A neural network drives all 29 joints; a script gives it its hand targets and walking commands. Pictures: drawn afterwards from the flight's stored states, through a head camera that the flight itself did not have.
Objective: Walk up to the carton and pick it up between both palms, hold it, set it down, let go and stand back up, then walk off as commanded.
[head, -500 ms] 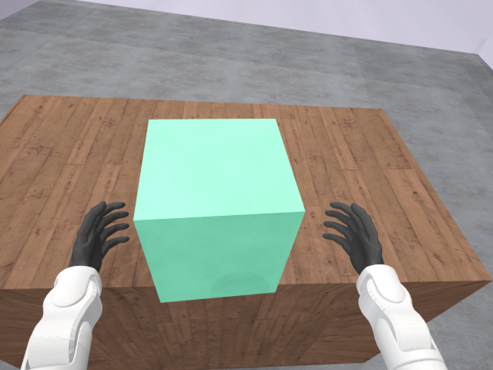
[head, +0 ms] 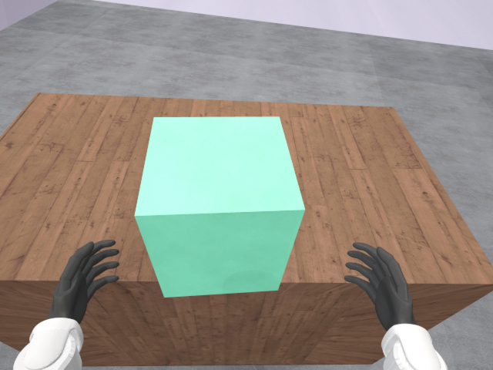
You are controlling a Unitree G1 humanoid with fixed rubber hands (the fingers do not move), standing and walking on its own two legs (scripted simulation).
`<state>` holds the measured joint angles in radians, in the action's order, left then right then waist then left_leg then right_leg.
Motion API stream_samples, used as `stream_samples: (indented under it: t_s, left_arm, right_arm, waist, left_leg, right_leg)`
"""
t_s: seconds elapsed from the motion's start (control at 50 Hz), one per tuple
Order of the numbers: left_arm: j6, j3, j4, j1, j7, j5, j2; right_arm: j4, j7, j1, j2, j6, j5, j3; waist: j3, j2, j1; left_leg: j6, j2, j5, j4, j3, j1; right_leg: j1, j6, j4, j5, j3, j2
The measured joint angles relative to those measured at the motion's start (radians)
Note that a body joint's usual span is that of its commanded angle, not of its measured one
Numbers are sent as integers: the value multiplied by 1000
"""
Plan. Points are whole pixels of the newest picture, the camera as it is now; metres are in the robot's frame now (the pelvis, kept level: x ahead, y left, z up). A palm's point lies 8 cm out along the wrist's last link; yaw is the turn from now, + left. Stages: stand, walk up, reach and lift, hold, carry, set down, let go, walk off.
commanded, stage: set down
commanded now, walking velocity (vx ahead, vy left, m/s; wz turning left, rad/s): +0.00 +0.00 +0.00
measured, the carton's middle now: (220, 209) +0.36 +0.07 +0.05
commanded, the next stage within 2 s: let go in 1.86 s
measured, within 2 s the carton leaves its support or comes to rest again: neither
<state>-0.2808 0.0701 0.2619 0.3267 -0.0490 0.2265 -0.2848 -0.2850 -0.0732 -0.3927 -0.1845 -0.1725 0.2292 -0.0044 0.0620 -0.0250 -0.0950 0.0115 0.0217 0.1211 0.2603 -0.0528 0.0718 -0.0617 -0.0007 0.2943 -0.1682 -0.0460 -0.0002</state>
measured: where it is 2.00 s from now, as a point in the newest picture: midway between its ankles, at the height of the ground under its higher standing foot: outside the picture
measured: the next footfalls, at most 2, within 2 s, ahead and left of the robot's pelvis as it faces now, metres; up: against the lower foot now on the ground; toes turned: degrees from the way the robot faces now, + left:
none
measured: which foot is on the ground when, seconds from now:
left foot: down 0.00-1.00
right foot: down 0.00-1.00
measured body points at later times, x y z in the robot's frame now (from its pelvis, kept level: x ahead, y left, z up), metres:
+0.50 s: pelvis +0.03 +0.00 +0.00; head +0.05 +0.02 +0.45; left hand +0.18 +0.25 +0.00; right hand +0.22 -0.20 +0.02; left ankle +0.02 +0.12 -0.75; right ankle +0.00 -0.12 -0.75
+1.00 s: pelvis +0.01 +0.00 +0.00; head +0.02 +0.02 +0.45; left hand +0.18 +0.24 -0.03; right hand +0.20 -0.20 -0.02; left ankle +0.02 +0.12 -0.75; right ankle +0.00 -0.12 -0.75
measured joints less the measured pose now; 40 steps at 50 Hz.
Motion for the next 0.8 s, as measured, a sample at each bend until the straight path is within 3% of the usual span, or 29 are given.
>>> stream_samples:
  t_s: [0.16,0.3,0.5,0.8]
  left_arm:
    - [6,-9,-67,29,29,-45,29]
    - [90,-13,-45,106,19,-62,53]
    - [152,-19,-137,122,39,-88,49]
    - [174,-36,-303,58,48,-92,56]
  right_arm:
    - [73,8,-13,-9,-10,-29,-5]
    - [65,34,-74,-34,67,-33,-1]
    - [162,36,-108,-24,132,-45,13]
    - [309,46,-44,-14,160,-100,18]
  waist:
    - [13,21,2]
    - [30,13,-2]
    - [42,-6,-9]
    - [33,25,27]
  left_leg:
    - [-5,-5,18,-4,-10,-18]
    - [-1,0,36,2,-8,-21]
    - [9,10,45,3,9,-37]
    - [1,3,27,2,2,-21]
  right_leg:
    - [26,-6,-28,-2,-10,-5]
    - [43,-6,-50,-6,-7,-2]
    - [72,2,-67,-10,9,9]
    - [41,-4,-40,-4,2,2]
